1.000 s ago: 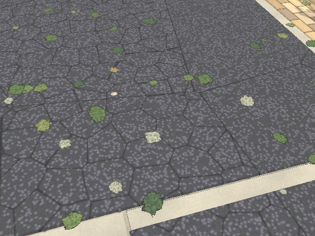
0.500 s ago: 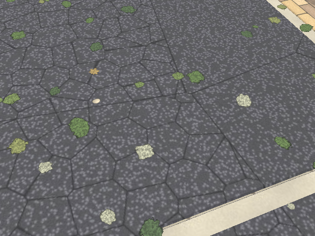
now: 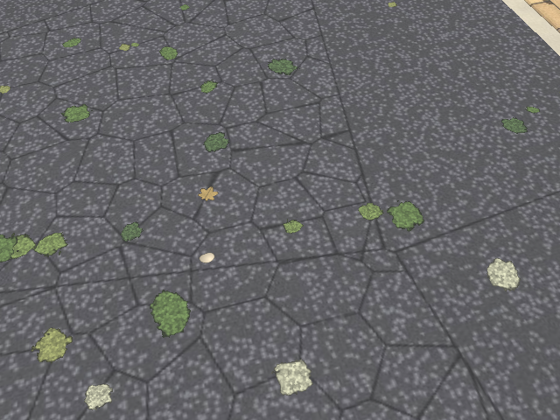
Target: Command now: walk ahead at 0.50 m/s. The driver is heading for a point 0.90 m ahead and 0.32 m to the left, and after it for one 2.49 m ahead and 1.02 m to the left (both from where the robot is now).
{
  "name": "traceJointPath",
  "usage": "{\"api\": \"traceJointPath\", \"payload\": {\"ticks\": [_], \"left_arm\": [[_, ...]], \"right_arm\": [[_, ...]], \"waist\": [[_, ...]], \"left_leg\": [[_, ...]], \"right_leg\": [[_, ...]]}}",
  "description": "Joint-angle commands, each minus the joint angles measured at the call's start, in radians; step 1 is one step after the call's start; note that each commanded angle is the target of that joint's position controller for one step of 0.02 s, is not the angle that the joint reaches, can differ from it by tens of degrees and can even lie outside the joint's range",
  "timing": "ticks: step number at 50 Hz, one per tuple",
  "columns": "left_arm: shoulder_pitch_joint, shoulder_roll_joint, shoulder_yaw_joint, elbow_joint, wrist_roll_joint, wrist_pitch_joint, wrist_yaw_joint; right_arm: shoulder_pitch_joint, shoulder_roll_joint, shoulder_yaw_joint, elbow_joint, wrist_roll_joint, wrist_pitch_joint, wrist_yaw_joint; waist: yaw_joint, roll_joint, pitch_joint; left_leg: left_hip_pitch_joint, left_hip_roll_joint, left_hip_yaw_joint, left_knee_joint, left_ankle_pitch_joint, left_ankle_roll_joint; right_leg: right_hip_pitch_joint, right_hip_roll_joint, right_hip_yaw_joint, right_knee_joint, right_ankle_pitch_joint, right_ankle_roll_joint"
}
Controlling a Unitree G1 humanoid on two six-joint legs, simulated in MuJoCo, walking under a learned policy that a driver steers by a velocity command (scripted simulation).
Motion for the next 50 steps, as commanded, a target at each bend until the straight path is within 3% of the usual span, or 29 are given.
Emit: {"api": "traceJointPath", "payload": {"ticks": [1,3,5,6,7,8,9,10,11,12,14,15,17,20,25,30,33,34,35,36,37,38,39,40,41,42,45,50], "left_arm": [[0.097,0.124,0.016,-0.008,0.006,-0.007,0.011],[0.094,0.135,0.019,-0.002,0.013,-0.005,0.017],[0.056,0.153,0.024,-0.007,0.016,-0.005,0.022],[0.042,0.164,0.027,-0.007,0.018,-0.003,0.023],[0.020,0.170,0.029,-0.011,0.013,0.002,0.021],[0.010,0.153,0.022,-0.031,0.002,0.001,0.017],[0.114,0.051,0.003,-0.056,-0.041,0.004,0.004],[0.091,0.125,0.027,-0.046,-0.016,0.008,0.004],[-0.005,0.134,0.033,-0.078,-0.003,0.010,0.002],[-0.066,0.123,0.032,-0.093,0.003,0.006,-0.002],[-0.068,0.089,0.032,-0.092,0.022,0.025,-0.010],[-0.052,0.071,0.031,-0.086,0.027,0.037,-0.017],[-0.077,0.068,0.033,-0.098,0.029,0.053,-0.025],[-0.226,0.088,0.036,-0.154,0.030,0.062,-0.030],[-0.433,0.085,0.027,-0.231,0.016,0.059,-0.031],[-0.566,0.102,0.021,-0.296,0.006,0.044,-0.026],[-0.503,0.136,0.030,-0.304,0.000,0.025,-0.021],[-0.411,0.155,0.039,-0.280,0.001,0.017,-0.014],[-0.256,0.182,0.053,-0.235,0.010,0.005,-0.003],[-0.092,0.260,0.074,-0.221,0.039,-0.005,0.012],[-0.073,0.356,0.096,-0.232,0.057,0.004,0.008],[-0.142,0.274,0.084,-0.246,0.035,0.024,0.004],[-0.229,0.190,0.061,-0.261,0.027,0.024,0.003],[-0.268,0.151,0.051,-0.259,0.024,0.018,0.000],[-0.268,0.136,0.046,-0.251,0.023,0.012,0.003],[-0.258,0.125,0.042,-0.236,0.017,0.007,0.007],[-0.197,0.135,0.046,-0.209,0.003,-0.019,0.006],[-0.136,0.151,0.049,-0.189,0.009,-0.023,0.003]], "right_arm": [[-0.122,-0.037,0.000,-0.083,0.003,-0.016,-0.001],[-0.136,-0.048,-0.003,-0.097,0.003,-0.024,-0.003],[-0.064,-0.067,-0.013,-0.082,0.001,-0.033,-0.011],[0.032,-0.085,-0.024,-0.052,0.000,-0.038,-0.019],[0.188,-0.101,-0.037,0.001,-0.004,-0.047,-0.027],[0.355,-0.154,-0.056,0.045,-0.026,-0.055,-0.037],[0.457,-0.261,-0.086,0.052,-0.047,-0.052,-0.038],[0.383,-0.231,-0.082,0.052,-0.009,-0.038,-0.022],[0.263,-0.184,-0.067,0.035,0.009,-0.036,-0.018],[0.199,-0.118,-0.049,0.025,0.009,-0.043,-0.013],[0.187,-0.050,-0.026,0.047,0.009,-0.057,-0.021],[0.213,-0.046,-0.022,0.061,0.008,-0.064,-0.025],[0.270,-0.077,-0.025,0.083,0.010,-0.077,-0.029],[0.333,-0.097,-0.023,0.095,0.014,-0.077,-0.029],[0.432,-0.103,-0.017,0.105,0.013,-0.069,-0.033],[0.482,-0.122,-0.024,0.104,0.001,-0.061,-0.043],[0.428,-0.153,-0.038,0.083,-0.004,-0.056,-0.050],[0.400,-0.165,-0.043,0.073,-0.002,-0.057,-0.047],[0.377,-0.160,-0.044,0.064,0.005,-0.057,-0.041],[0.366,-0.115,-0.033,0.024,0.019,-0.060,-0.036],[0.485,-0.004,-0.014,-0.007,0.060,-0.053,-0.040],[0.460,-0.111,-0.036,0.009,0.029,-0.040,-0.046],[0.390,-0.121,-0.044,0.000,0.017,-0.034,-0.039],[0.342,-0.098,-0.041,-0.010,0.012,-0.032,-0.030],[0.320,-0.090,-0.044,-0.016,0.001,-0.024,-0.022],[0.325,-0.082,-0.045,-0.020,-0.010,-0.009,-0.013],[0.278,-0.064,-0.044,-0.049,-0.014,0.019,0.005],[0.092,-0.072,-0.036,-0.124,-0.012,0.027,0.028]], "waist": [[0.011,-0.105,0.065],[0.000,-0.108,0.066],[-0.048,-0.118,0.027],[-0.088,-0.123,-0.023],[-0.155,-0.103,-0.100],[-0.215,-0.066,-0.198],[-0.184,0.150,-0.338],[-0.156,0.074,-0.329],[-0.107,0.033,-0.156],[-0.089,-0.020,-0.063],[-0.032,-0.003,-0.002],[-0.020,0.009,-0.006],[-0.011,0.011,-0.001],[-0.034,0.016,0.036],[-0.089,0.028,0.047],[-0.124,0.051,0.040],[-0.072,0.063,0.016],[-0.032,0.060,-0.026],[0.036,0.014,-0.114],[0.089,-0.079,-0.258],[0.026,-0.309,-0.385],[0.004,-0.186,-0.333],[-0.023,-0.099,-0.175],[-0.033,-0.065,-0.096],[-0.047,-0.094,-0.060],[-0.067,-0.121,-0.042],[-0.080,-0.121,-0.040],[-0.061,-0.105,0.005]], "left_leg": [[-0.009,-0.049,0.053,-0.094,0.017,0.015],[0.005,-0.062,0.051,-0.138,-0.036,0.041],[0.125,-0.105,0.066,-0.175,-0.122,0.077],[0.230,-0.136,0.071,-0.196,-0.155,0.096],[0.408,-0.153,0.078,-0.267,-0.107,0.118],[0.668,-0.028,-0.049,-0.274,-0.133,0.158],[0.965,0.287,-0.532,-0.327,-0.218,0.299],[0.920,0.308,-0.720,-0.444,-0.249,0.316],[0.762,0.274,-0.558,-0.472,-0.314,0.278],[0.625,0.232,-0.449,-0.520,-0.262,0.245],[0.477,0.141,-0.288,-0.567,-0.145,0.175],[0.456,0.123,-0.246,-0.574,-0.092,0.166],[0.457,0.105,-0.194,-0.583,0.016,0.167],[0.483,0.081,-0.171,-0.609,0.061,0.167],[0.568,0.058,-0.175,-0.583,0.182,0.159],[0.694,0.081,-0.225,-0.496,0.283,0.182],[0.691,0.092,-0.249,-0.405,0.380,0.152],[0.663,0.073,-0.240,-0.314,0.463,0.134],[0.598,0.020,-0.201,-0.133,0.444,0.112],[0.425,-0.046,-0.159,0.140,0.172,0.094],[0.095,-0.201,-0.064,0.445,-0.507,0.059],[0.016,-0.136,-0.118,0.549,-0.496,0.074],[0.000,-0.090,-0.123,0.546,-0.399,0.073],[0.022,-0.056,-0.119,0.504,-0.337,0.066],[0.045,-0.034,-0.114,0.472,-0.311,0.060],[0.070,-0.022,-0.107,0.454,-0.298,0.050],[0.037,-0.012,-0.088,0.442,-0.238,0.037],[-0.073,0.001,-0.057,0.282,-0.071,0.015]], "right_leg": [[0.008,-0.278,0.117,-0.019,0.556,-0.076],[0.072,-0.304,0.116,0.021,0.641,-0.086],[0.096,-0.315,0.096,0.124,0.874,-0.075],[0.101,-0.311,0.089,0.233,0.977,-0.065],[0.063,-0.285,0.066,0.407,0.958,-0.049],[-0.124,-0.251,0.049,0.645,0.703,-0.035],[-0.487,-0.077,-0.016,1.064,0.085,0.015],[-0.612,-0.041,0.119,1.189,-0.239,0.000],[-0.673,-0.106,0.141,1.181,-0.158,-0.006],[-0.659,-0.141,0.139,1.122,-0.088,-0.005],[-0.575,-0.186,0.130,1.012,-0.037,0.010],[-0.545,-0.190,0.122,0.987,-0.026,0.019],[-0.568,-0.194,0.099,0.953,0.001,0.036],[-0.679,-0.216,0.068,0.846,0.101,0.067],[-0.716,-0.184,0.039,0.586,0.218,0.110],[-0.712,-0.145,0.047,0.450,0.197,0.099],[-0.562,-0.118,0.061,0.361,0.107,0.069],[-0.425,-0.090,0.049,0.321,0.083,0.054],[-0.211,-0.097,0.053,0.262,0.131,0.030],[0.044,-0.305,0.257,0.247,0.018,-0.015],[0.287,-0.577,0.681,0.165,-0.015,-0.127],[0.188,-0.548,0.753,0.108,-0.139,-0.130],[0.036,-0.503,0.589,0.085,-0.155,-0.101],[-0.081,-0.454,0.452,0.051,-0.068,-0.077],[-0.145,-0.415,0.354,0.029,0.005,-0.054],[-0.191,-0.385,0.277,0.012,0.062,-0.036],[-0.194,-0.379,0.165,-0.012,0.215,-0.041],[-0.160,-0.359,0.015,-0.035,0.304,-0.044]]}}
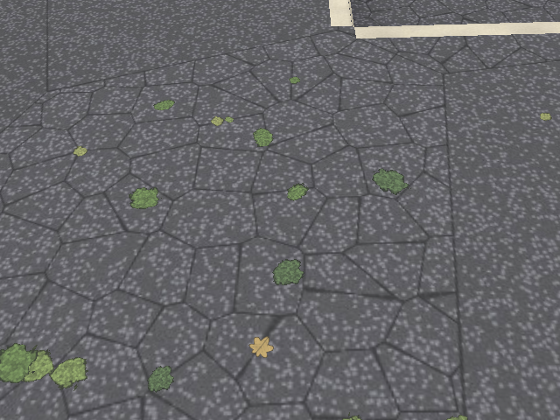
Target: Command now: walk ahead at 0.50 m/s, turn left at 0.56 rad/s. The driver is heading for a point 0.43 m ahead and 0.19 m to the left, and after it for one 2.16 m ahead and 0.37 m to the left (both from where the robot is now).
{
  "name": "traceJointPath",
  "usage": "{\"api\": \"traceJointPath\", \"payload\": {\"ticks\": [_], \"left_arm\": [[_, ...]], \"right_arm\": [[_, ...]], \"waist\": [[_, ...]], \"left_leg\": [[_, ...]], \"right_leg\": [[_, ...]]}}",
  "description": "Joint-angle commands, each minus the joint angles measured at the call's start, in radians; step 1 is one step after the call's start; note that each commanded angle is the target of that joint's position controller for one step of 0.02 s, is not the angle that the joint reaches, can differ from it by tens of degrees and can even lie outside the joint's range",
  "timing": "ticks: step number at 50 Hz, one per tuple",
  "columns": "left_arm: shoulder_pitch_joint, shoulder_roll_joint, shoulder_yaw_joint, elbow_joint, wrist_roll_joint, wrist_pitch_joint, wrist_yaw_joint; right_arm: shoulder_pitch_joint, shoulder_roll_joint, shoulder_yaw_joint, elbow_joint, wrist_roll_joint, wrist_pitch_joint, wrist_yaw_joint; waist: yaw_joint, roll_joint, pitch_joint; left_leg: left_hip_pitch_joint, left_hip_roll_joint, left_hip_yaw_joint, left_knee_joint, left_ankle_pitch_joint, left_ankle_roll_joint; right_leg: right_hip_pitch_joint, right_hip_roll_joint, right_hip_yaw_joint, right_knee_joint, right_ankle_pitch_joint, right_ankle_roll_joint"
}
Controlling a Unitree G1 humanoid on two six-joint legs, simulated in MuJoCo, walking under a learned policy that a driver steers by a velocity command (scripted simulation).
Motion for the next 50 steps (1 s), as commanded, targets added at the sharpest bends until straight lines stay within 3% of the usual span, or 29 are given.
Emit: {"api": "traceJointPath", "payload": {"ticks": [1,4,8,10,12,13,14,15,16,17,18,19,21,24,27,32,35,37,39,40,41,42,43,44,45,46,48,50], "left_arm": [[0.001,0.088,0.011,-0.047,0.001,-0.017,-0.001],[0.034,0.116,0.016,-0.039,0.000,-0.014,0.004],[0.089,0.146,0.024,-0.018,0.003,0.008,0.014],[0.090,0.173,0.030,-0.014,0.005,0.024,0.019],[0.083,0.201,0.037,-0.017,0.002,0.046,0.018],[0.069,0.197,0.034,-0.034,0.000,0.052,0.014],[0.087,0.098,0.011,-0.099,-0.015,0.048,0.002],[0.019,0.127,0.021,-0.160,-0.007,0.037,-0.011],[-0.102,0.146,0.023,-0.186,-0.002,0.031,-0.015],[-0.100,0.124,0.013,-0.186,-0.010,0.019,-0.017],[-0.076,0.120,0.013,-0.167,-0.004,0.019,-0.014],[-0.054,0.122,0.014,-0.162,0.016,0.035,-0.014],[-0.028,0.115,0.014,-0.159,0.034,0.069,-0.020],[-0.084,0.104,0.011,-0.184,0.026,0.090,-0.019],[-0.172,0.111,0.007,-0.219,0.021,0.097,-0.014],[-0.307,0.121,-0.007,-0.275,0.007,0.096,-0.010],[-0.334,0.138,-0.012,-0.292,0.001,0.085,-0.005],[-0.271,0.160,-0.009,-0.280,-0.003,0.075,0.002],[-0.134,0.183,-0.002,-0.247,0.002,0.058,0.017],[-0.030,0.234,0.009,-0.242,0.012,0.044,0.029],[-0.058,0.302,0.015,-0.275,0.008,0.056,0.029],[-0.046,0.258,0.015,-0.276,-0.020,0.077,0.020],[-0.098,0.183,-0.005,-0.292,-0.022,0.085,0.020],[-0.149,0.134,-0.021,-0.294,-0.019,0.091,0.021],[-0.178,0.127,-0.027,-0.293,-0.010,0.095,0.023],[-0.184,0.135,-0.026,-0.284,-0.002,0.095,0.025],[-0.185,0.133,-0.030,-0.263,0.006,0.087,0.017],[-0.196,0.127,-0.037,-0.246,0.007,0.082,0.007]], "right_arm": [[-0.044,0.013,0.016,-0.072,0.001,-0.002,0.018],[-0.149,0.020,0.028,-0.112,0.000,-0.005,0.029],[-0.219,0.000,0.027,-0.150,-0.008,-0.007,0.034],[-0.181,-0.015,0.018,-0.147,-0.013,-0.006,0.026],[-0.006,-0.047,-0.003,-0.100,-0.014,-0.016,0.012],[0.158,-0.091,-0.024,-0.048,-0.024,-0.026,-0.003],[0.216,-0.207,-0.054,-0.047,-0.032,-0.029,-0.017],[0.217,-0.266,-0.065,-0.072,0.001,-0.018,-0.023],[0.203,-0.237,-0.058,-0.056,0.011,-0.009,-0.030],[0.155,-0.187,-0.044,-0.051,0.021,-0.012,-0.035],[0.103,-0.145,-0.033,-0.058,0.023,-0.018,-0.038],[0.070,-0.119,-0.023,-0.062,0.032,-0.026,-0.042],[0.071,-0.104,-0.014,-0.068,0.038,-0.046,-0.039],[0.127,-0.143,-0.021,-0.057,0.036,-0.058,-0.039],[0.189,-0.149,-0.020,-0.052,0.034,-0.047,-0.044],[0.258,-0.154,-0.020,-0.055,0.030,-0.022,-0.060],[0.264,-0.162,-0.023,-0.065,0.021,-0.009,-0.068],[0.217,-0.174,-0.027,-0.086,0.015,-0.004,-0.072],[0.137,-0.186,-0.029,-0.113,0.030,-0.013,-0.064],[0.126,-0.143,-0.015,-0.149,0.049,-0.024,-0.057],[0.288,-0.057,-0.004,-0.160,0.071,-0.016,-0.067],[0.348,-0.146,-0.016,-0.122,0.026,0.005,-0.077],[0.284,-0.170,-0.025,-0.109,0.007,0.022,-0.072],[0.217,-0.158,-0.022,-0.116,0.000,0.031,-0.060],[0.191,-0.134,-0.017,-0.122,0.005,0.042,-0.049],[0.199,-0.111,-0.008,-0.117,0.009,0.054,-0.038],[0.212,-0.080,0.009,-0.108,0.018,0.063,-0.032],[0.202,-0.056,0.029,-0.096,0.012,0.070,-0.037]], "waist": [[-0.020,-0.123,0.040],[0.007,-0.128,0.058],[0.024,-0.130,0.070],[0.002,-0.153,0.035],[-0.072,-0.149,-0.075],[-0.145,-0.092,-0.170],[-0.130,0.096,-0.273],[-0.118,0.124,-0.324],[-0.128,-0.009,-0.191],[-0.088,-0.028,-0.090],[-0.041,-0.063,-0.042],[-0.004,-0.054,-0.028],[0.018,-0.035,-0.053],[0.015,-0.036,-0.029],[-0.016,0.001,-0.035],[-0.073,0.028,-0.038],[-0.084,0.035,-0.036],[-0.051,0.044,-0.041],[0.033,0.033,-0.076],[0.069,-0.063,-0.175],[-0.022,-0.298,-0.301],[-0.036,-0.232,-0.357],[-0.041,-0.134,-0.245],[-0.039,-0.109,-0.146],[-0.047,-0.148,-0.104],[-0.050,-0.194,-0.084],[-0.064,-0.192,-0.098],[-0.073,-0.203,-0.103]], "left_leg": [[-0.051,0.019,0.010,-0.124,0.116,-0.012],[0.002,0.008,0.069,-0.291,0.166,0.001],[0.036,-0.024,0.127,-0.407,0.053,0.045],[0.122,-0.084,0.165,-0.437,-0.052,0.081],[0.323,-0.163,0.178,-0.503,-0.103,0.127],[0.565,-0.150,0.111,-0.575,-0.080,0.163],[0.882,0.140,-0.310,-0.606,-0.194,0.261],[0.962,0.288,-0.753,-0.767,-0.105,0.352],[0.892,0.248,-0.586,-0.782,-0.027,0.315],[0.754,0.217,-0.459,-0.790,0.079,0.283],[0.646,0.157,-0.367,-0.803,0.182,0.238],[0.570,0.109,-0.305,-0.815,0.252,0.218],[0.520,0.069,-0.260,-0.826,0.335,0.215],[0.494,0.044,-0.209,-0.798,0.628,0.198],[0.533,0.025,-0.202,-0.751,0.763,0.158],[0.646,0.030,-0.265,-0.682,0.783,0.128],[0.688,0.033,-0.310,-0.612,0.811,0.120],[0.652,0.019,-0.343,-0.551,0.799,0.089],[0.562,-0.051,-0.347,-0.408,0.749,0.031],[0.438,-0.107,-0.310,-0.198,0.476,-0.007],[0.225,-0.294,-0.150,0.090,-0.516,-0.036],[0.204,-0.237,-0.116,0.212,-0.532,-0.036],[0.191,-0.197,-0.120,0.245,-0.449,-0.048],[0.184,-0.179,-0.109,0.209,-0.392,-0.061],[0.194,-0.164,-0.115,0.175,-0.355,-0.075],[0.233,-0.169,-0.113,0.148,-0.323,-0.085],[0.310,-0.184,-0.108,0.035,-0.295,-0.087],[0.371,-0.157,-0.058,-0.167,-0.305,-0.084]], "right_leg": [[0.000,-0.259,0.104,-0.150,0.286,-0.090],[0.031,-0.270,0.041,-0.146,0.326,-0.082],[0.159,-0.301,-0.014,-0.081,0.471,-0.071],[0.207,-0.304,-0.051,0.044,0.764,-0.059],[0.200,-0.297,-0.073,0.337,0.892,-0.049],[0.057,-0.276,-0.088,0.588,0.714,-0.016],[-0.333,-0.180,-0.082,0.928,0.079,0.036],[-0.576,-0.012,0.105,1.137,-0.359,0.074],[-0.679,-0.075,0.205,1.133,-0.251,0.062],[-0.655,-0.110,0.206,1.051,-0.156,0.054],[-0.586,-0.139,0.214,0.958,-0.120,0.053],[-0.523,-0.150,0.220,0.910,-0.113,0.062],[-0.461,-0.147,0.216,0.867,-0.104,0.082],[-0.489,-0.124,0.195,0.789,-0.046,0.109],[-0.536,-0.098,0.192,0.710,0.016,0.114],[-0.574,-0.048,0.209,0.540,0.084,0.092],[-0.534,-0.010,0.224,0.437,0.059,0.070],[-0.405,0.013,0.241,0.331,0.033,0.046],[-0.148,0.028,0.230,0.137,0.158,0.012],[0.092,-0.155,0.371,0.120,0.455,-0.035],[0.303,-0.490,0.675,0.179,1.047,-0.185],[0.214,-0.520,0.767,0.167,0.998,-0.251],[0.107,-0.447,0.650,0.132,0.810,-0.231],[0.005,-0.357,0.535,0.087,0.659,-0.195],[-0.053,-0.295,0.465,0.050,0.542,-0.166],[-0.114,-0.251,0.415,0.024,0.492,-0.158],[-0.165,-0.212,0.360,0.009,0.451,-0.146],[-0.177,-0.188,0.352,-0.012,0.328,-0.135]]}}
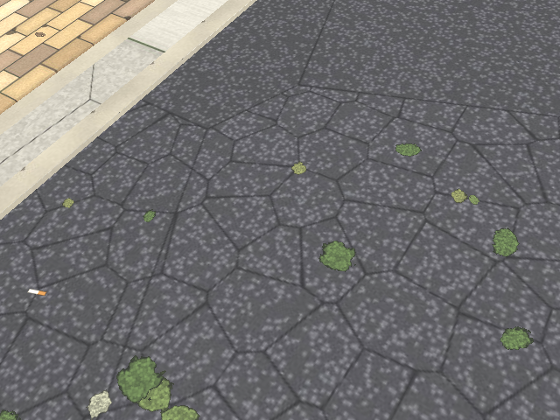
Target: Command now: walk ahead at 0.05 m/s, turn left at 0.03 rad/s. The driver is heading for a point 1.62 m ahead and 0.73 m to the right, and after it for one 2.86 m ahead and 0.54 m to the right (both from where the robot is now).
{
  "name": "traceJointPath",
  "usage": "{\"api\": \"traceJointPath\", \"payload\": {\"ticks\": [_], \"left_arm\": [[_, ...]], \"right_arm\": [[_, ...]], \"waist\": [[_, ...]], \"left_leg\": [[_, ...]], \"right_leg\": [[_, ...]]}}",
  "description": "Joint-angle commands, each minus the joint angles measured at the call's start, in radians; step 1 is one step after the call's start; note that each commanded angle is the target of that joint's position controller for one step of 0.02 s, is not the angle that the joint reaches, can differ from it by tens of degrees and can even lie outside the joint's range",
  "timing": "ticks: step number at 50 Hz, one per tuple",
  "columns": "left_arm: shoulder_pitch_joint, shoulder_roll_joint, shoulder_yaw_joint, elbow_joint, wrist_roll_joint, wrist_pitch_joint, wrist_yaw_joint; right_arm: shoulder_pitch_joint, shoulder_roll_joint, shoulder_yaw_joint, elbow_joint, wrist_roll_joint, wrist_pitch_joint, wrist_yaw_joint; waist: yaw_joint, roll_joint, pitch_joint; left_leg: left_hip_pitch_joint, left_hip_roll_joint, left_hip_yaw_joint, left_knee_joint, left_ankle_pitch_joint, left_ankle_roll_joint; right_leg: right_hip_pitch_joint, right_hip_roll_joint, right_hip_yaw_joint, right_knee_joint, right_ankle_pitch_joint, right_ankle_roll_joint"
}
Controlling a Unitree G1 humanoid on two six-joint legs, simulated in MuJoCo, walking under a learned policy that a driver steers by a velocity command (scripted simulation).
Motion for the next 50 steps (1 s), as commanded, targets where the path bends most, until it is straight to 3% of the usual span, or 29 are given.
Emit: {"api": "traceJointPath", "payload": {"ticks": [1,3,5,7,8,9,10,11,12,13,15,18,21,23,25,26,27,28,29,30,31,33,35,38,40,42,46,48,50], "left_arm": [[-0.012,0.112,0.019,-0.031,0.003,-0.011,-0.012],[0.025,0.165,0.040,-0.020,0.003,0.008,-0.026],[0.040,0.196,0.058,-0.019,0.000,0.030,-0.037],[0.030,0.198,0.068,-0.023,-0.013,0.049,-0.039],[0.037,0.183,0.067,-0.025,-0.017,0.051,-0.038],[0.033,0.137,0.058,-0.042,-0.023,0.046,-0.040],[-0.023,0.094,0.051,-0.082,-0.037,0.040,-0.039],[-0.008,0.138,0.065,-0.068,-0.009,0.042,-0.034],[0.045,0.154,0.080,-0.039,-0.005,0.048,-0.034],[0.106,0.149,0.085,-0.011,-0.006,0.056,-0.033],[0.141,0.135,0.085,0.000,0.002,0.067,-0.036],[0.065,0.107,0.072,-0.036,-0.004,0.076,-0.056],[0.015,0.096,0.062,-0.076,-0.015,0.084,-0.067],[0.018,0.110,0.065,-0.089,-0.020,0.082,-0.064],[0.061,0.102,0.065,-0.084,-0.014,0.070,-0.056],[0.081,0.124,0.069,-0.080,-0.002,0.056,-0.047],[0.120,0.237,0.093,-0.085,0.010,0.040,-0.038],[0.198,0.357,0.125,-0.073,-0.010,0.035,-0.044],[0.238,0.309,0.120,-0.059,-0.023,0.035,-0.043],[0.169,0.253,0.103,-0.066,-0.023,0.041,-0.037],[0.085,0.216,0.091,-0.080,-0.017,0.050,-0.031],[0.033,0.194,0.084,-0.098,-0.022,0.055,-0.022],[0.056,0.205,0.088,-0.094,-0.024,0.052,-0.025],[0.089,0.218,0.095,-0.087,-0.020,0.051,-0.025],[0.124,0.219,0.097,-0.082,-0.012,0.054,-0.026],[0.133,0.222,0.099,-0.084,-0.002,0.054,-0.031],[0.146,0.229,0.102,-0.079,0.008,0.041,-0.037],[0.137,0.220,0.098,-0.074,0.010,0.031,-0.040],[0.089,0.201,0.090,-0.075,0.002,0.025,-0.038]], "right_arm": [[0.148,-0.006,0.016,0.004,-0.006,0.017,-0.004],[0.093,-0.026,0.020,-0.006,-0.002,0.020,-0.013],[0.086,-0.040,0.020,-0.005,0.006,0.011,-0.018],[0.129,-0.033,0.023,0.010,0.005,-0.009,-0.025],[0.135,-0.052,0.021,0.009,-0.001,-0.021,-0.032],[0.142,-0.106,0.013,-0.003,-0.018,-0.032,-0.043],[0.098,-0.175,-0.009,-0.010,-0.015,-0.031,-0.049],[0.030,-0.155,-0.009,-0.027,-0.023,-0.034,-0.048],[-0.022,-0.095,0.009,-0.045,-0.019,-0.040,-0.051],[-0.063,-0.063,0.018,-0.055,-0.013,-0.044,-0.053],[-0.074,-0.054,0.021,-0.061,-0.005,-0.052,-0.057],[0.003,-0.067,0.013,-0.045,-0.003,-0.047,-0.054],[0.038,-0.111,-0.005,-0.032,-0.007,-0.042,-0.042],[0.037,-0.135,-0.017,-0.029,-0.006,-0.039,-0.033],[0.013,-0.145,-0.024,-0.028,0.007,-0.038,-0.028],[0.035,-0.139,-0.025,-0.019,0.007,-0.040,-0.028],[0.060,-0.087,-0.014,-0.047,-0.003,-0.038,-0.024],[-0.036,-0.028,0.009,-0.116,-0.004,-0.021,-0.036],[-0.057,-0.064,0.004,-0.106,-0.009,-0.010,-0.041],[-0.050,-0.066,0.000,-0.091,0.004,-0.009,-0.034],[-0.040,-0.075,-0.003,-0.076,0.011,-0.016,-0.029],[-0.009,-0.095,-0.011,-0.062,-0.009,-0.019,-0.020],[0.005,-0.081,-0.008,-0.060,-0.007,-0.016,-0.013],[-0.028,-0.069,-0.003,-0.078,-0.004,-0.009,-0.015],[-0.050,-0.076,-0.003,-0.089,-0.013,-0.012,-0.011],[-0.091,-0.080,-0.002,-0.103,-0.018,-0.020,-0.002],[-0.104,-0.068,0.008,-0.108,-0.013,-0.051,0.004],[-0.079,-0.060,0.013,-0.104,-0.006,-0.067,0.001],[0.029,-0.035,0.019,-0.069,-0.003,-0.083,-0.010]], "waist": [[-0.046,-0.210,-0.152],[-0.012,-0.233,-0.134],[-0.012,-0.217,-0.115],[-0.044,-0.190,-0.103],[-0.047,-0.160,-0.098],[-0.046,-0.045,-0.106],[-0.042,0.187,-0.046],[-0.035,0.173,-0.010],[0.010,0.093,-0.024],[0.047,0.061,-0.037],[0.057,0.083,-0.071],[-0.007,0.104,-0.089],[-0.045,0.143,-0.103],[-0.045,0.154,-0.110],[-0.001,0.123,-0.116],[0.018,0.057,-0.129],[0.013,-0.180,-0.151],[0.057,-0.337,-0.130],[0.076,-0.188,-0.139],[0.041,-0.142,-0.086],[0.005,-0.119,-0.050],[-0.014,-0.149,-0.083],[-0.011,-0.128,-0.122],[0.010,-0.139,-0.107],[0.033,-0.157,-0.116],[0.050,-0.176,-0.079],[0.054,-0.162,-0.059],[0.038,-0.162,-0.059],[-0.041,-0.123,-0.046]], "left_leg": [[0.132,0.032,0.068,-0.224,0.002,-0.002],[0.142,0.027,0.088,-0.322,0.014,0.010],[0.167,0.023,0.097,-0.411,0.062,0.026],[0.274,0.020,0.111,-0.586,0.165,0.059],[0.332,0.052,0.069,-0.662,0.178,0.082],[0.381,0.207,-0.082,-0.759,0.086,0.120],[0.263,0.377,-0.292,-0.870,-0.005,0.201],[0.146,0.466,-0.293,-0.873,0.162,0.261],[0.122,0.431,-0.216,-0.837,0.358,0.267],[0.122,0.385,-0.122,-0.804,0.517,0.245],[0.228,0.339,-0.013,-0.745,0.717,0.220],[0.357,0.339,0.032,-0.694,0.764,0.217],[0.364,0.367,0.045,-0.656,0.758,0.210],[0.355,0.381,0.049,-0.618,0.774,0.199],[0.305,0.361,0.096,-0.524,0.718,0.152],[0.232,0.331,0.140,-0.428,0.585,0.096],[0.013,0.240,0.219,-0.183,0.228,0.022],[-0.185,0.074,0.176,-0.048,-0.195,-0.011],[-0.193,0.115,0.078,0.080,-0.179,-0.011],[-0.201,0.129,0.059,0.106,-0.094,-0.009],[-0.194,0.145,0.048,0.064,-0.006,-0.009],[-0.162,0.130,0.064,0.050,0.085,-0.019],[-0.150,0.115,0.067,0.038,0.112,-0.029],[-0.179,0.109,0.060,-0.048,0.116,-0.037],[-0.181,0.108,0.056,-0.111,0.116,-0.038],[-0.187,0.102,0.054,-0.183,0.113,-0.036],[-0.106,0.084,0.062,-0.323,0.088,-0.014],[0.008,0.070,0.076,-0.404,0.084,0.011],[0.264,0.062,0.099,-0.604,0.198,0.046]], "right_leg": [[0.063,-0.169,0.215,-0.173,0.151,-0.137],[0.067,-0.168,0.276,-0.183,-0.007,-0.144],[0.045,-0.176,0.333,-0.194,-0.114,-0.141],[-0.028,-0.157,0.354,-0.187,-0.185,-0.099],[-0.086,-0.134,0.353,-0.173,-0.229,-0.055],[-0.163,-0.082,0.301,-0.077,-0.291,-0.001],[-0.243,0.087,0.107,0.117,-0.330,0.035],[-0.189,0.076,0.072,0.368,-0.406,0.039],[-0.157,0.071,0.093,0.521,-0.400,0.034],[-0.137,0.067,0.090,0.609,-0.371,0.039],[-0.178,0.047,0.069,0.657,-0.335,0.054],[-0.199,0.022,0.037,0.518,-0.334,0.082],[-0.096,0.023,-0.002,0.343,-0.370,0.069],[-0.037,0.037,-0.034,0.255,-0.370,0.053],[0.075,0.057,-0.059,0.051,-0.220,0.032],[0.173,0.040,0.007,-0.078,-0.076,0.018],[0.326,-0.183,0.320,-0.142,0.156,-0.031],[0.310,-0.392,0.576,-0.108,0.586,-0.217],[0.314,-0.375,0.526,-0.098,0.578,-0.273],[0.266,-0.311,0.439,-0.101,0.478,-0.254],[0.224,-0.235,0.373,-0.118,0.372,-0.202],[0.231,-0.166,0.325,-0.116,0.391,-0.166],[0.246,-0.156,0.324,-0.109,0.387,-0.166],[0.258,-0.155,0.374,-0.115,0.275,-0.175],[0.252,-0.145,0.442,-0.168,-0.092,-0.192],[0.222,-0.142,0.516,-0.217,-0.376,-0.204],[0.180,-0.135,0.559,-0.202,-0.424,-0.205],[0.115,-0.123,0.562,-0.187,-0.419,-0.191],[-0.046,-0.073,0.529,-0.134,-0.449,-0.146]]}}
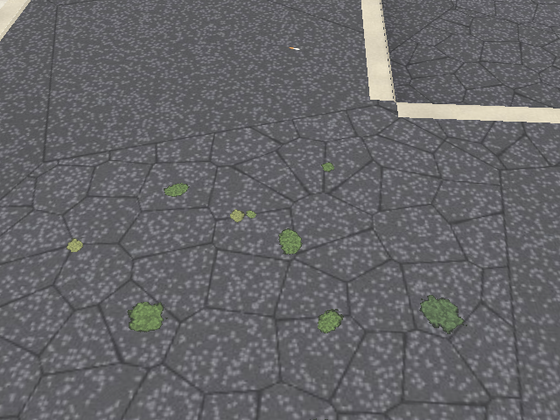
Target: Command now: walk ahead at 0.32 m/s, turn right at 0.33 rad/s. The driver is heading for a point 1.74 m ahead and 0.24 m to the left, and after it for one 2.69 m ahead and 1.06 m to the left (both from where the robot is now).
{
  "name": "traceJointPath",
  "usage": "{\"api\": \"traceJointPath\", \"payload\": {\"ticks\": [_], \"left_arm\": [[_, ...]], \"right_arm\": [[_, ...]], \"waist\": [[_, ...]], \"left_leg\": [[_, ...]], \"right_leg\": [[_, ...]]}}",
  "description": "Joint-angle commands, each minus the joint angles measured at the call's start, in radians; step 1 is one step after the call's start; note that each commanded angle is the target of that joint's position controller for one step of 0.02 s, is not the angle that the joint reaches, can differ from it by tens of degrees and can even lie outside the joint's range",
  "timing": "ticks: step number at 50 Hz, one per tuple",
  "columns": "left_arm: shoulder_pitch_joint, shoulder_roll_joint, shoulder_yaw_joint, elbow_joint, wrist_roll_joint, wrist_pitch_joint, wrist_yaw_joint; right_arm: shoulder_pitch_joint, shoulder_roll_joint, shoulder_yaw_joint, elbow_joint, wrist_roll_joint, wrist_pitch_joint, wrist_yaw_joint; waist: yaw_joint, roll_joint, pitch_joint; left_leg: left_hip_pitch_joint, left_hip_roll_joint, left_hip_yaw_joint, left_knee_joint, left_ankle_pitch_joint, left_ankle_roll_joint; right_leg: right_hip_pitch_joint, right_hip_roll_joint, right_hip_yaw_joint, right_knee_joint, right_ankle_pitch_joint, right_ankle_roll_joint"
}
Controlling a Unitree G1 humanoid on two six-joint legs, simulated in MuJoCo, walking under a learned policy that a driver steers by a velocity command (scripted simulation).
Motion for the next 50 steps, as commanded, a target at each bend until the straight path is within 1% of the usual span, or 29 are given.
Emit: {"api": "traceJointPath", "payload": {"ticks": [1,2,3,4,5,6,8,12,15,18,21,22,23,24,25,26,27,28,29,30,31,34,37,40,42,45,48,49,50], "left_arm": [[-0.069,0.110,0.024,-0.062,-0.005,-0.029,0.010],[-0.076,0.028,0.000,-0.079,-0.011,-0.042,0.011],[-0.097,0.025,-0.005,-0.105,-0.014,-0.053,0.013],[-0.103,0.102,0.013,-0.103,0.005,-0.056,0.016],[-0.101,0.117,0.017,-0.078,0.007,-0.060,0.004],[-0.081,0.107,0.014,-0.056,0.005,-0.062,-0.009],[-0.076,0.095,0.011,-0.034,0.019,-0.061,-0.027],[-0.188,0.059,-0.007,-0.062,0.022,-0.058,-0.036],[-0.302,0.025,-0.025,-0.094,0.017,-0.058,-0.041],[-0.367,0.016,-0.035,-0.113,0.007,-0.061,-0.044],[-0.340,0.036,-0.030,-0.106,0.006,-0.063,-0.030],[-0.283,0.049,-0.023,-0.088,0.007,-0.066,-0.021],[-0.168,0.062,-0.013,-0.047,0.011,-0.073,-0.010],[-0.014,0.097,0.002,0.004,0.023,-0.084,0.003],[0.139,0.186,0.024,0.019,0.047,-0.091,0.018],[0.165,0.247,0.038,0.035,0.031,-0.084,0.016],[0.089,0.179,0.025,0.042,0.000,-0.079,0.012],[-0.001,0.121,0.010,0.032,-0.006,-0.082,0.009],[-0.047,0.079,-0.002,0.031,-0.001,-0.090,0.005],[-0.059,0.060,-0.009,0.038,-0.005,-0.097,0.006],[-0.061,0.045,-0.014,0.049,-0.006,-0.104,0.007],[-0.007,0.055,-0.010,0.090,-0.017,-0.126,0.007],[0.052,0.049,-0.013,0.129,-0.022,-0.126,0.008],[0.094,0.044,-0.017,0.161,-0.022,-0.126,0.008],[0.129,0.050,-0.018,0.184,-0.021,-0.127,0.012],[0.177,0.060,-0.020,0.220,-0.014,-0.123,0.021],[0.157,0.075,-0.019,0.239,-0.006,-0.118,0.032],[0.142,0.085,-0.017,0.242,-0.002,-0.116,0.036],[0.130,0.093,-0.015,0.246,0.001,-0.112,0.036]], "right_arm": [[0.106,-0.066,-0.014,-0.026,-0.003,-0.045,-0.021],[0.193,-0.134,-0.023,-0.017,-0.017,-0.058,-0.033],[0.232,-0.256,-0.051,-0.005,-0.021,-0.059,-0.032],[0.212,-0.243,-0.061,0.020,-0.016,-0.053,-0.026],[0.163,-0.168,-0.043,0.011,-0.001,-0.057,-0.017],[0.126,-0.127,-0.033,0.006,0.003,-0.062,-0.010],[0.131,-0.095,-0.022,0.019,0.005,-0.076,-0.010],[0.215,-0.088,-0.025,0.070,0.017,-0.094,0.002],[0.259,-0.078,-0.024,0.102,0.016,-0.092,0.005],[0.289,-0.101,-0.029,0.129,0.012,-0.091,0.004],[0.285,-0.122,-0.033,0.148,0.012,-0.087,0.000],[0.275,-0.130,-0.034,0.152,0.012,-0.085,-0.001],[0.267,-0.136,-0.035,0.159,0.016,-0.081,-0.002],[0.269,-0.123,-0.029,0.158,0.020,-0.079,-0.003],[0.284,-0.049,-0.007,0.113,0.033,-0.081,0.001],[0.353,-0.013,-0.005,0.107,0.033,-0.078,0.000],[0.261,-0.099,-0.027,0.110,0.008,-0.070,-0.005],[0.212,-0.083,-0.025,0.096,0.009,-0.076,0.004],[0.190,-0.059,-0.018,0.099,0.011,-0.077,0.010],[0.195,-0.051,-0.018,0.108,0.002,-0.067,0.015],[0.216,-0.038,-0.014,0.120,-0.006,-0.055,0.021],[0.176,-0.021,-0.013,0.117,-0.012,-0.037,0.034],[0.039,-0.017,-0.010,0.077,-0.015,-0.032,0.039],[-0.085,0.001,0.001,0.038,-0.009,-0.038,0.041],[-0.157,0.013,0.011,0.019,-0.005,-0.042,0.041],[-0.235,0.005,0.015,-0.007,-0.002,-0.046,0.037],[-0.211,-0.014,0.008,-0.006,-0.002,-0.054,0.029],[-0.149,-0.026,0.002,0.014,-0.003,-0.058,0.021],[-0.035,-0.046,-0.009,0.052,-0.003,-0.064,0.011]], "waist": [[-0.107,-0.027,0.033],[-0.137,0.137,0.004],[-0.142,0.220,0.025],[-0.098,0.142,0.101],[-0.072,0.090,0.135],[-0.050,0.096,0.133],[-0.048,0.134,0.087],[-0.072,0.115,0.082],[-0.103,0.120,0.094],[-0.114,0.130,0.096],[-0.084,0.130,0.088],[-0.051,0.125,0.061],[0.007,0.097,-0.001],[0.067,0.064,-0.100],[0.115,-0.081,-0.244],[0.073,-0.257,-0.316],[0.052,-0.108,-0.166],[0.013,-0.070,-0.050],[-0.011,-0.051,-0.006],[-0.036,-0.069,0.017],[-0.054,-0.080,0.017],[-0.066,-0.061,0.033],[-0.044,-0.050,0.077],[-0.021,-0.043,0.092],[-0.001,-0.045,0.097],[0.018,-0.044,0.108],[-0.017,-0.051,0.091],[-0.046,-0.063,0.055],[-0.094,-0.064,-0.008]], "left_leg": [[0.338,0.018,-0.014,-0.231,0.065,0.045],[0.446,0.227,-0.265,-0.366,-0.171,0.079],[0.434,0.403,-0.649,-0.506,-0.456,0.165],[0.339,0.428,-0.677,-0.494,-0.497,0.223],[0.307,0.367,-0.581,-0.482,-0.437,0.212],[0.294,0.305,-0.468,-0.486,-0.326,0.182],[0.298,0.231,-0.314,-0.488,-0.088,0.162],[0.333,0.214,-0.205,-0.495,0.177,0.191],[0.331,0.199,-0.141,-0.485,0.320,0.193],[0.311,0.210,-0.105,-0.455,0.445,0.180],[0.317,0.249,-0.099,-0.397,0.609,0.163],[0.324,0.247,-0.083,-0.324,0.762,0.149],[0.319,0.221,-0.045,-0.174,0.891,0.131],[0.224,0.178,-0.006,0.024,0.836,0.112],[-0.022,0.109,0.038,0.352,0.466,0.082],[-0.242,-0.042,0.020,0.598,-0.171,0.068],[-0.315,0.024,-0.055,0.659,-0.103,0.087],[-0.313,0.065,-0.045,0.623,-0.009,0.093],[-0.277,0.097,-0.033,0.570,0.044,0.091],[-0.241,0.113,-0.019,0.536,0.061,0.082],[-0.203,0.122,-0.012,0.515,0.073,0.071],[-0.240,0.127,0.017,0.478,0.120,0.049],[-0.349,0.144,0.042,0.390,0.224,0.025],[-0.348,0.130,0.072,0.225,0.321,0.014],[-0.318,0.110,0.094,0.120,0.371,0.020],[-0.302,0.083,0.109,0.019,0.370,0.047],[-0.221,0.043,0.116,-0.042,0.272,0.094],[-0.138,0.013,0.124,-0.055,0.225,0.113],[-0.011,-0.018,0.131,-0.086,0.198,0.135]], "right_leg": [[-0.287,-0.159,0.234,-0.065,-0.322,-0.082],[-0.393,-0.070,0.103,0.175,-0.355,-0.027],[-0.545,0.062,-0.037,0.386,-0.323,-0.005],[-0.579,-0.028,-0.021,0.502,-0.253,-0.008],[-0.571,-0.058,-0.020,0.533,-0.174,-0.003],[-0.544,-0.076,-0.038,0.528,-0.114,0.012],[-0.501,-0.093,-0.096,0.555,-0.018,0.036],[-0.555,-0.150,-0.184,0.512,0.069,0.072],[-0.529,-0.170,-0.241,0.365,0.115,0.086],[-0.419,-0.158,-0.276,0.216,0.125,0.066],[-0.287,-0.130,-0.295,0.136,0.097,0.018],[-0.199,-0.103,-0.301,0.106,0.076,0.000],[-0.052,-0.074,-0.311,0.044,0.093,-0.023],[0.174,-0.102,-0.279,0.031,0.095,-0.050],[0.448,-0.379,0.052,-0.021,-0.143,-0.117],[0.523,-0.572,0.483,-0.166,-0.177,-0.199],[0.401,-0.511,0.421,-0.185,-0.194,-0.178],[0.264,-0.471,0.271,-0.203,-0.102,-0.161],[0.175,-0.416,0.163,-0.232,0.012,-0.137],[0.117,-0.375,0.087,-0.250,0.100,-0.120],[0.080,-0.348,0.031,-0.270,0.159,-0.112],[0.075,-0.328,-0.041,-0.309,0.296,-0.127],[0.107,-0.309,-0.093,-0.340,0.359,-0.126],[0.125,-0.282,-0.147,-0.333,0.458,-0.110],[0.148,-0.283,-0.164,-0.328,0.512,-0.100],[0.236,-0.313,-0.162,-0.310,0.572,-0.101],[0.317,-0.341,-0.172,-0.221,0.789,-0.094],[0.330,-0.340,-0.180,-0.143,0.927,-0.083],[0.331,-0.328,-0.192,-0.005,1.011,-0.071]]}}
